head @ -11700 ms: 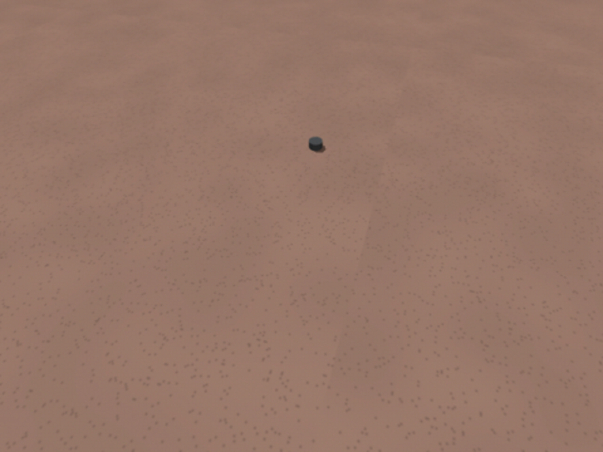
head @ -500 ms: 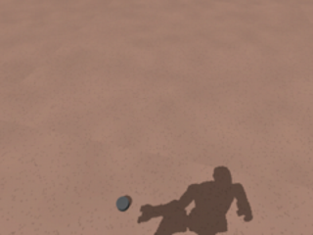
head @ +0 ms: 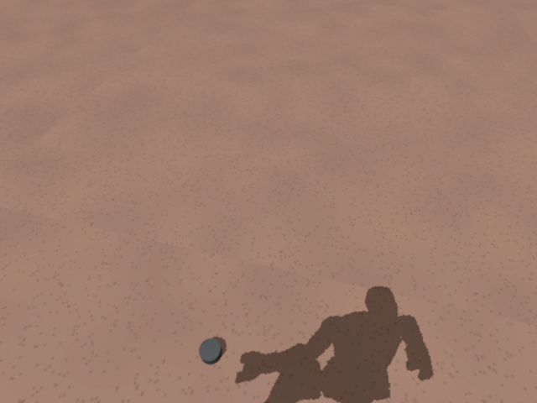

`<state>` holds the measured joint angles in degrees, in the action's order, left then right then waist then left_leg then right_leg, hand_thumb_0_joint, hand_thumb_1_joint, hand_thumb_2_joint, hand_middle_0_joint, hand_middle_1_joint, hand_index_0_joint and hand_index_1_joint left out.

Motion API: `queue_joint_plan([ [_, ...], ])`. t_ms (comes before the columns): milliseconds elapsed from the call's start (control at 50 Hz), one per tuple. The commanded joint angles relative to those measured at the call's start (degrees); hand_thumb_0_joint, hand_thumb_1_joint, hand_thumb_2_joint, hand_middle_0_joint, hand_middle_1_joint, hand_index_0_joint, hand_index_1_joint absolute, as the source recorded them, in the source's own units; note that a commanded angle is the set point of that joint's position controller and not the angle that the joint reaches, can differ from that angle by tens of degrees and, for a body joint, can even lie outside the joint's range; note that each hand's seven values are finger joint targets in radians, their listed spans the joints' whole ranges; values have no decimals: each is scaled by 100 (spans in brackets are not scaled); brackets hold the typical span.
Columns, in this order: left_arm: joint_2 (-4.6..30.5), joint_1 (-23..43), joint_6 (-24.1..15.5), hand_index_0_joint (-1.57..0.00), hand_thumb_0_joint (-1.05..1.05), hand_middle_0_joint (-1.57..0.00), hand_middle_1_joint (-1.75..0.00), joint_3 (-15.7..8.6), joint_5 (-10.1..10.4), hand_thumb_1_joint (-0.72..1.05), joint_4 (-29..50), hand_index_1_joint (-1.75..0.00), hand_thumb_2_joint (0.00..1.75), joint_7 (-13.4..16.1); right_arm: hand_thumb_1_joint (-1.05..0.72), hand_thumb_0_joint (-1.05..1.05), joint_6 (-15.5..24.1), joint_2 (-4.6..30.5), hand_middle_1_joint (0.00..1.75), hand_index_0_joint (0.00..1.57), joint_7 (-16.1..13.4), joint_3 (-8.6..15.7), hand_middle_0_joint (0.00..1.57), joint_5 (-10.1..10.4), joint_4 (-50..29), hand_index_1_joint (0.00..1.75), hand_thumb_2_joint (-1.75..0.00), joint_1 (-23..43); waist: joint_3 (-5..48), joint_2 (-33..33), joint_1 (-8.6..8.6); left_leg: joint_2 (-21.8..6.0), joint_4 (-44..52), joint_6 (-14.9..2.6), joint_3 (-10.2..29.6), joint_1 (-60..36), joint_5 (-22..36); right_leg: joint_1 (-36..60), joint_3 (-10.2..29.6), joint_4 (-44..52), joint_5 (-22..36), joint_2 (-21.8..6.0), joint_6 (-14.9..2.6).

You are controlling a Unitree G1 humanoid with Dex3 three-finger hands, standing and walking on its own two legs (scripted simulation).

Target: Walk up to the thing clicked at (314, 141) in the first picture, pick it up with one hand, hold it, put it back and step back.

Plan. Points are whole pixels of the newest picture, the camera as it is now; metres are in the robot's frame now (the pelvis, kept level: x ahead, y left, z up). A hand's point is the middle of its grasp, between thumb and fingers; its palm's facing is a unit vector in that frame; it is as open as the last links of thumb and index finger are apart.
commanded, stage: stand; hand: left
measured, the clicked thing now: (210, 351) +0.41 +0.24 -0.76
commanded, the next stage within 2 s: rise first in 1.30 s
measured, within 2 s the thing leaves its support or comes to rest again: neither
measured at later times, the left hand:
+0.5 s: hand out of the picture +0.07 +0.26 -0.16, palm faces -0.03 -0.94 -0.34, open 7.4 cm
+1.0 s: hand out of the picture +0.07 +0.26 -0.16, palm faces -0.03 -0.94 -0.34, open 7.4 cm
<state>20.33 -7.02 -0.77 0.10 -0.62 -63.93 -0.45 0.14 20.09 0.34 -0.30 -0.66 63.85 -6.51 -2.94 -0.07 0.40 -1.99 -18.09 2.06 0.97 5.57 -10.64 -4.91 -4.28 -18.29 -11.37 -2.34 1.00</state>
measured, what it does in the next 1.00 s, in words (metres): stands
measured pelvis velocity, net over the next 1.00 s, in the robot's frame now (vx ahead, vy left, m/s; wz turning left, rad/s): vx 0.00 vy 0.00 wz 0.00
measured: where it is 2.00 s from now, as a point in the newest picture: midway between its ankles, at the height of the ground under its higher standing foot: outside the picture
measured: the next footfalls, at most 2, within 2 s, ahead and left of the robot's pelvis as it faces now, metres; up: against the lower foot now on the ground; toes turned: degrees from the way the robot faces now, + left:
none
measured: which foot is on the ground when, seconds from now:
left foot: down 0.00-1.00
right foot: down 0.00-1.00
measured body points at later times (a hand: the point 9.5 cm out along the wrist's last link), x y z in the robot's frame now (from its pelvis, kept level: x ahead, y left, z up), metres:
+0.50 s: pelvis +0.00 +0.00 +0.00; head +0.01 +0.00 +0.45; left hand +0.07 +0.31 -0.13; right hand +0.07 -0.30 -0.13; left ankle -0.01 +0.14 -0.75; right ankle -0.02 -0.13 -0.75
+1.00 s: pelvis +0.00 +0.00 +0.00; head +0.01 +0.00 +0.45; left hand +0.07 +0.31 -0.13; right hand +0.08 -0.30 -0.13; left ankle -0.01 +0.14 -0.75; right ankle -0.02 -0.13 -0.75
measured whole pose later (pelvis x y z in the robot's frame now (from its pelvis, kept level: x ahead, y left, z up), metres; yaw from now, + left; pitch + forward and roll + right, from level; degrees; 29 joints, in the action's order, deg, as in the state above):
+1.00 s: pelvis +0.00 +0.00 +0.00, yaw +0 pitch -2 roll +0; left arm 20.4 -7.2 -0.7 0.1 -0.7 -63.8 -0.4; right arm 0.3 20.1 0.3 -0.2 -0.7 64.0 -6.6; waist -2.9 -0.1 0.3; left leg -1.8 -17.9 1.8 0.7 5.5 -10.6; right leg -4.9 -4.0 -18.2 -11.2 -2.6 1.3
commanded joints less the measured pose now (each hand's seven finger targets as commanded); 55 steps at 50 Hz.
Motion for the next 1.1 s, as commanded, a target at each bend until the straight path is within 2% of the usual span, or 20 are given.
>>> queue_joint_plan([
  [0,1227,120,-89,-20,0,-20,-30,-261,5,90,302,-30,90,87,-90,0,135,1210,30,20,-85,200,20,7,-325,30,-90,197,430,53,7,-588,196,-246,378,-20,1217,95,499,241,1023,-624,-185],
  [80,1220,155,-86,-20,0,-20,-30,-266,2,90,300,-30,90,80,-90,0,125,1247,30,20,-92,216,20,3,-317,30,-90,166,376,57,-21,-566,215,-248,359,52,948,83,551,319,805,-629,-181],
  [180,1213,102,-90,-20,0,-20,-30,-266,-3,90,284,-30,90,77,-90,0,126,1230,30,20,-84,208,20,5,-322,30,-90,180,380,68,-3,-550,220,-263,356,82,926,91,547,330,829,-630,-179],
  [280,1208,139,-88,-20,0,-20,-30,-267,7,90,320,-30,90,80,-90,0,144,1243,30,20,-98,216,20,-6,-346,30,-90,197,543,64,17,-598,142,-269,350,-33,1287,172,526,218,1107,-643,-196],
  [440,1236,140,-77,-20,0,-20,-30,-270,1,90,289,-30,90,87,-90,0,133,1222,30,20,-97,202,20,0,-322,30,-90,179,391,11,-9,-581,211,-245,373,36,1122,66,511,240,891,-626,-175],
  [700,1232,92,-86,-20,0,-20,-30,-256,-2,90,285,-30,90,85,-90,0,134,1217,30,20,-91,207,20,3,-314,30,-90,173,432,24,4,-572,198,-258,359,24,1155,113,508,260,957,-631,-166],
  [720,1240,111,-88,-20,0,-20,-30,-262,-5,90,312,-30,90,84,-90,0,139,1246,30,20,-97,219,20,-1,-326,30,-90,181,505,48,-2,-580,159,-277,334,-36,1253,134,528,240,1101,-646,-183],
  [900,1233,117,-91,-20,0,-20,-30,-262,2,90,329,-30,90,90,-90,0,140,1225,30,20,-90,223,20,0,-326,30,-90,193,461,47,-2,-580,197,-256,353,-18,1254,111,509,234,1030,-628,-178],
  [960,1206,151,-85,-20,0,-20,-30,-261,-6,90,318,-30,90,91,-90,0,135,1248,30,20,-92,220,20,-2,-311,30,-90,173,380,72,-13,-572,214,-269,352,87,1026,120,522,272,878,-635,-165],
  [1080,1229,128,-88,-20,0,-20,-30,-260,2,90,313,-30,90,84,-90,0,144,1203,30,20,-86,213,20,2,-311,30,-90,151,402,16,-22,-562,246,-242,360,36,1147,53,513,241,879,-621,-178],
])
